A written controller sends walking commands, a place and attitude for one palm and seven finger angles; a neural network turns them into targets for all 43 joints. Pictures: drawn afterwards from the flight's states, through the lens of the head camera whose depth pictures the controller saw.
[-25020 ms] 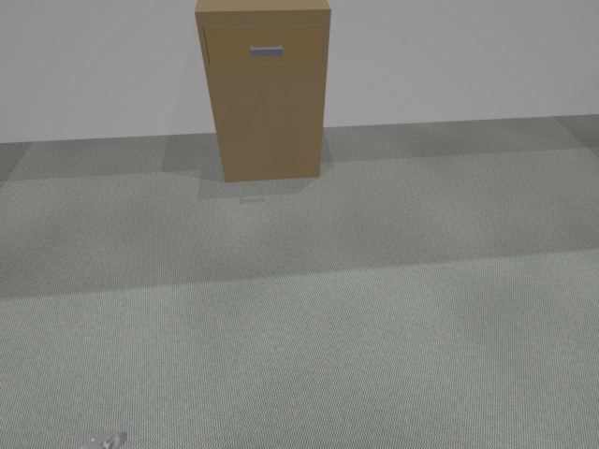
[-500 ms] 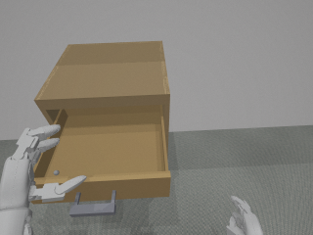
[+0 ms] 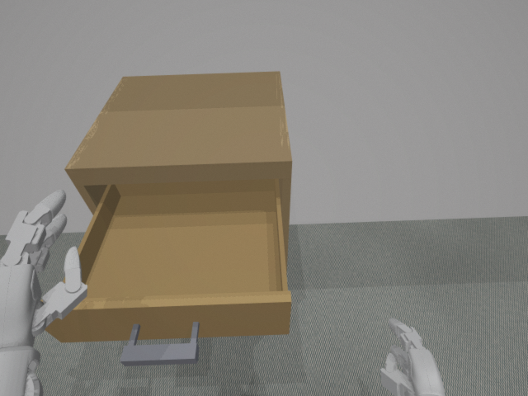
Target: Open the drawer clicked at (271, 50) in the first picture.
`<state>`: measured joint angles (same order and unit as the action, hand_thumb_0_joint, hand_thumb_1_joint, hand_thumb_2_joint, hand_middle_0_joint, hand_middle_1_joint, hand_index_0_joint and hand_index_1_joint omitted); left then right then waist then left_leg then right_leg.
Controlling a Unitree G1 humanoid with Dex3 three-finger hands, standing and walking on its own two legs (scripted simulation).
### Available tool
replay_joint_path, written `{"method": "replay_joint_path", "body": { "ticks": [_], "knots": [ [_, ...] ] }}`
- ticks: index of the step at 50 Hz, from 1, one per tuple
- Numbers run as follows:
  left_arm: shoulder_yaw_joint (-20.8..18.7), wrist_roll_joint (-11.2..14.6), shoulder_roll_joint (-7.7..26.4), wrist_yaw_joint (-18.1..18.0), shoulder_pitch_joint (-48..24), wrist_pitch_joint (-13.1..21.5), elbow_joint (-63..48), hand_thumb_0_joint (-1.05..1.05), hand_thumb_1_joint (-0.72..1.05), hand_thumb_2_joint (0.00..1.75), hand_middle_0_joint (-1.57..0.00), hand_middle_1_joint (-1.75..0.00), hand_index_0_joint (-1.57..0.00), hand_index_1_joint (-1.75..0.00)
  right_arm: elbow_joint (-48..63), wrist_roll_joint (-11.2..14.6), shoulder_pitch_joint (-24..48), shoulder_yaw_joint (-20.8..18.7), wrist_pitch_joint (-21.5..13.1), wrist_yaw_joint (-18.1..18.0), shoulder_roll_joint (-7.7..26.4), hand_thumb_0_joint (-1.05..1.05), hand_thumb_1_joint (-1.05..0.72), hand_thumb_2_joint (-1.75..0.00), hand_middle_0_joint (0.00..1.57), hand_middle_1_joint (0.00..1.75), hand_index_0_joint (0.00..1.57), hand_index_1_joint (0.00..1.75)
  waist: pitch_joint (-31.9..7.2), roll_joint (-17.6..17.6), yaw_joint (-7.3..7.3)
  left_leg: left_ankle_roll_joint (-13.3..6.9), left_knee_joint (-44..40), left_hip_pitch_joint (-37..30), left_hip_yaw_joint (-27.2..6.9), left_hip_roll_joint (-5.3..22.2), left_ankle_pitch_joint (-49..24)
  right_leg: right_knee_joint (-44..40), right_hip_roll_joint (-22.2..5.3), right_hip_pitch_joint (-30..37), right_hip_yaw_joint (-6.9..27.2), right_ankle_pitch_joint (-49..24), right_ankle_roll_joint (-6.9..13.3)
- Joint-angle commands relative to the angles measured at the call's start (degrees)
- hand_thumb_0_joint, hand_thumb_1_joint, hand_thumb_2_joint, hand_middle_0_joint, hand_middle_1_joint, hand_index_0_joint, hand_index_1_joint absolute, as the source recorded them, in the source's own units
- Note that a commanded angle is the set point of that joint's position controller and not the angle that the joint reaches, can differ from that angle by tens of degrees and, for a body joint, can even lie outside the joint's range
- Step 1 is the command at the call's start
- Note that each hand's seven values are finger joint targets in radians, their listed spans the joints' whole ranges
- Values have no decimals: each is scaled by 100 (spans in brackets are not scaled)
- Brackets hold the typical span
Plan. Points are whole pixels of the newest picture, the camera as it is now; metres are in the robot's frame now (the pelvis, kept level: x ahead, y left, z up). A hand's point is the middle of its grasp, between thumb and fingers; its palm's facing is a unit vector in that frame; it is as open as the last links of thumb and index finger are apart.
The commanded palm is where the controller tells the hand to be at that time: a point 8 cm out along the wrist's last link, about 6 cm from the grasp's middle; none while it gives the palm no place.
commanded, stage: draw the hand back to the body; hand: left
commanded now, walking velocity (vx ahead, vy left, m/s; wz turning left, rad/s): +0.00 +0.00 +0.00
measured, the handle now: (163, 341) +0.22 +0.22 -0.10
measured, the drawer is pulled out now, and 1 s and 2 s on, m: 0.30 0.30 0.30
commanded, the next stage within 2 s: step back with the hand held close in 0.04 s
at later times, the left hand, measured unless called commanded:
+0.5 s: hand (67, 314) +0.16 +0.25 +0.14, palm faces +0.30 -0.83 -0.47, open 7.4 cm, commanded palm +0.09 +0.30 +0.17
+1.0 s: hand out of the picture +0.06 +0.21 +0.15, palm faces +0.33 -0.82 -0.48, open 7.4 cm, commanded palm +0.00 +0.26 +0.17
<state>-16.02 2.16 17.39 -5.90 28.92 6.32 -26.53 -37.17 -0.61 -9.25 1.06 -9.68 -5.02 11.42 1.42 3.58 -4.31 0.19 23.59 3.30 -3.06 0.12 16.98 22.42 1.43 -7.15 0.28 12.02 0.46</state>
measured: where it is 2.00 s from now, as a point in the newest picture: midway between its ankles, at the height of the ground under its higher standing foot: outside the picture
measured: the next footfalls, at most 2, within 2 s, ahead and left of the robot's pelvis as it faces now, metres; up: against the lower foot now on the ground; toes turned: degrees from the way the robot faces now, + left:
right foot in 0.74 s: -0.07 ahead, -0.09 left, +0.00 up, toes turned +0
left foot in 1.08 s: -0.17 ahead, +0.12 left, +0.00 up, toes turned +2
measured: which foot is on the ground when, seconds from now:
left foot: down 0.00-0.82, up 0.84-1.00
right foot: down 0.00-0.58, up 0.60-0.72, down 0.74-1.00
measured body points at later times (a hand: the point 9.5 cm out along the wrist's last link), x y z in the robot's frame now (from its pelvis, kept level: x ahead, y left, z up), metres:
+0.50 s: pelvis -0.03 +0.01 -0.01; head +0.00 +0.02 +0.44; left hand +0.14 +0.29 +0.16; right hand +0.15 -0.24 -0.08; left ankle -0.04 +0.12 -0.74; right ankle +0.00 -0.12 -0.74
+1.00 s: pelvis -0.13 -0.02 +0.00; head -0.11 -0.03 +0.45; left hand +0.04 +0.25 +0.18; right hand +0.04 -0.26 -0.09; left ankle -0.16 +0.12 -0.70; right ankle -0.11 -0.10 -0.74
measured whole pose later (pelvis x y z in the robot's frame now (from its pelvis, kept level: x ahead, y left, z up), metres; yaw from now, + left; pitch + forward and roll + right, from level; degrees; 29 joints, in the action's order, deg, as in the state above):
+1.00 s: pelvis -0.13 -0.02 +0.00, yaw +0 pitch +3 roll +3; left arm -20.3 2.2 21.3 -7.5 37.5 10.6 -31.3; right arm -34.6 0.9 -11.7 -0.1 -3.5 -4.8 11.6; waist -2.0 -2.5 1.4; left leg 0.5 44.5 20.7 0.7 -0.5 24.1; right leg 26.6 0.6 -17.1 -0.5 12.2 3.8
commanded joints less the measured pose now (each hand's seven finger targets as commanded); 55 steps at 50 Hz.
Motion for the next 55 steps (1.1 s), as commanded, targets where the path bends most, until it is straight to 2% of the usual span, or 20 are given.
{"method": "replay_joint_path", "body": {
  "ticks": [1, 7, 8, 10, 13, 14, 20, 23, 26, 31, 36, 38, 40, 41, 42, 44, 49, 51, 54, 55],
  "knots": [
    [-721, -5, 1019, -154, -396, 406, -1388, 0, 90, 90, -20, -30, -20, -30, 942, -13, 685, -158, -339, -21, 528, 0, -90, -90, 20, 30, 20, 30, -561, 158, 49, 25, -311, 393, 296, 54, -1855, -161, -122, 506, -244, -1160, 50],
    [-663, 21, 904, -135, -279, 339, -1096, 0, 90, 90, -20, -30, -20, -30, 919, -8, 722, -176, -296, -18, 533, 0, -90, -90, 20, 30, 20, 30, -389, -233, 59, -10, -316, 457, 298, 70, -1705, -214, -104, 405, -263, -1046, 23],
    [-1403, 26, 1546, -144, -619, 552, -1415, 0, 90, 90, -20, -30, -20, -30, 1149, 20, 633, -253, -93, -22, 832, 0, -90, -90, 20, 30, 20, 30, 15, -347, 313, -125, -156, 907, 67, 97, -1263, -485, -324, -165, 228, -1107, 2],
    [-1140, -48, 1220, -100, -243, 638, -1139, 0, 90, 90, -20, -30, -20, -30, 1102, -25, 728, -272, 48, -45, 774, 0, -90, -90, 20, 30, 20, 30, -42, -507, 351, -127, -16, 867, -29, 54, -1269, -541, -441, -280, 299, -1302, 39],
    [-800, -97, 869, -128, 295, 619, -1190, 0, 90, 90, -20, -30, -20, -30, 1247, -43, 527, -350, 190, -15, 832, 0, -90, -90, 20, 30, 20, 30, -687, -388, 426, -106, 244, 831, -106, 153, -1819, -239, -554, -27, 301, -1579, 98],
    [-808, -93, 908, -144, 328, 650, -1390, 0, 90, 90, -20, -30, -20, -30, 1292, -50, 575, -366, 200, -20, 846, 0, -90, -90, 20, 30, 20, 30, -817, -138, 433, -88, 268, 848, -87, 185, -2082, -125, -603, 41, 270, -1922, 123],
    [-1184, -33, 1253, -342, 974, 678, -1958, 0, 90, 90, -20, -30, -20, -30, 1513, 60, 391, -474, 359, -14, 724, 0, -90, -90, 20, 30, 20, 30, -1587, -460, 497, 5, 751, 1178, -184, 297, -2577, 438, -923, 352, 338, -2724, 316],
    [-1308, 31, 1367, -350, 1076, 755, -2240, 0, 90, 90, -20, -30, -20, -30, 1583, 99, 433, -474, 340, -19, 703, 0, -90, -90, 20, 30, 20, 30, -1511, -359, 473, -31, 544, 1328, -323, 347, -2435, 657, -782, 155, 211, -2328, 252],
    [-1334, 44, 1391, -356, 981, 804, -2372, 0, 90, 90, -20, -30, -20, -30, 1578, 69, 486, -436, 251, -48, 705, 0, -90, -90, 20, 30, 20, 30, -1245, 275, 417, -122, -47, 1710, -607, 680, -2517, 1085, -366, 73, -112, -1464, -3],
    [-1007, -142, 1054, -460, 664, 844, -2231, 0, 90, 90, -20, -30, -20, -30, 1359, -254, 195, -428, -24, -70, 743, 0, -90, -90, 20, 30, 20, 30, -595, 957, 470, -482, -628, 2635, -955, 1304, -2163, 2256, -12, -239, -120, 1033, -78],
    [-739, -66, 886, -501, 576, 710, -1869, 0, 90, 90, -20, -30, -20, -30, 1083, -180, 106, -372, -109, -18, 827, 0, -90, -90, 20, 30, 20, 30, -515, 717, 544, -459, 3, 1641, -922, 1122, -2370, 682, -47, -669, -89, 630, -21],
    [-823, -73, 1014, -468, 501, 701, -1795, 0, 90, 90, -20, -30, -20, -30, 1050, -162, 197, -332, -23, -17, 817, 0, -90, -90, 20, 30, 20, 30, -689, 350, 538, -344, 475, 1658, -787, 967, -1981, 56, -310, -400, 165, -460, 103],
    [-984, 13, 1253, -395, 283, 702, -1794, 0, 90, 90, -20, -30, -20, -30, 1149, 76, 299, -399, 49, 50, 707, 0, -90, -90, 20, 30, 20, 30, -1215, -1028, 600, 4, 1972, 1705, 160, 88, -824, -297, -1609, -309, 1508, -2983, 620],
    [-1036, 79, 1309, -337, 340, 732, -1665, 0, 90, 90, -20, -30, -20, -30, 1189, 182, 386, -433, 44, 78, 680, 0, -90, -90, 20, 30, 20, 30, -1106, -1544, 501, 77, 3015, 2068, 218, -297, 797, -342, -2124, -364, 1764, -3373, 906],
    [-1141, 80, 1347, -310, 576, 765, -1500, 0, 90, 90, -20, -30, -20, -30, 1199, 180, 425, -435, 82, 77, 591, 0, -90, -90, 20, 30, 20, 30, -1079, -1542, 449, 76, 3692, 2235, 13, -237, 971, -356, -2179, -455, 1614, -2789, 978],
    [-1322, 65, 1374, -272, 719, 754, -1456, 0, 90, 90, -20, -30, -20, -30, 1338, 158, 671, -311, 164, 97, 458, 0, -90, -90, 20, 30, 20, 30, -855, -1147, 436, 98, 3548, 2369, -86, -46, 883, -357, -1940, -770, 1482, -1979, 1070],
    [-1195, -2, 1337, -351, 667, 789, -1666, 0, 90, 90, -20, -30, -20, -30, 1279, 106, 672, -193, 309, -29, 461, 0, -90, -90, 20, 30, 20, 30, -665, -1131, 504, 5, 1070, 1769, 490, 6, 606, -266, -1408, -423, 881, -2285, 618],
    [-1086, 1, 1291, -394, 746, 787, -1797, 0, 90, 90, -20, -30, -20, -30, 1175, 74, 428, -259, 305, -29, 551, 0, -90, -90, 20, 30, 20, 30, -781, -802, 548, -57, -86, 1253, 582, 30, -268, -121, -1187, -324, 691, -1993, 318],
    [-1150, -8, 1397, -396, 813, 850, -2031, 0, 90, 90, -20, -30, -20, -30, 1213, 113, 463, -509, 235, 17, 786, 0, -90, -90, 20, 30, 20, 30, -1082, 376, 424, -400, -335, 1061, -347, 1203, -2282, 797, -470, -405, 245, -1297, -136],
    [-1209, 42, 1411, -361, 952, 855, -2104, 0, 90, 90, -20, -30, -20, -30, 1279, 155, 425, -533, 197, 81, 806, 0, -90, -90, 20, 30, 20, 30, -1276, 319, 368, -404, -117, 1091, -173, 1307, -2546, 931, -437, -368, 216, -778, -179]
  ]
}}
